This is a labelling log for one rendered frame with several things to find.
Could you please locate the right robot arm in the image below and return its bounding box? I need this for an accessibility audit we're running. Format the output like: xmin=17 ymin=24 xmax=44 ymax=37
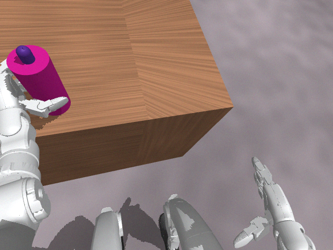
xmin=273 ymin=220 xmax=316 ymax=250

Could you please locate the right robot foot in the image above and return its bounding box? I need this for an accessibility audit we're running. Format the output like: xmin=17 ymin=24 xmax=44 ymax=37
xmin=159 ymin=213 xmax=179 ymax=250

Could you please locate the right robot hand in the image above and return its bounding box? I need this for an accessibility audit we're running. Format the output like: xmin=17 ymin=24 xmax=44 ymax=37
xmin=233 ymin=156 xmax=295 ymax=248

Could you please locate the bottle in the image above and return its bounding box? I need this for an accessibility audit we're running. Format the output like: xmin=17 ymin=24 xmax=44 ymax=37
xmin=6 ymin=45 xmax=71 ymax=116

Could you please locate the left robot hand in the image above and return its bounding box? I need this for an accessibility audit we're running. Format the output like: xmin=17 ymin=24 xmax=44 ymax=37
xmin=0 ymin=59 xmax=69 ymax=118

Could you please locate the left robot arm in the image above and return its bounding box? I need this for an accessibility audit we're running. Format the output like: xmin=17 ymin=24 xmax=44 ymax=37
xmin=0 ymin=108 xmax=51 ymax=250

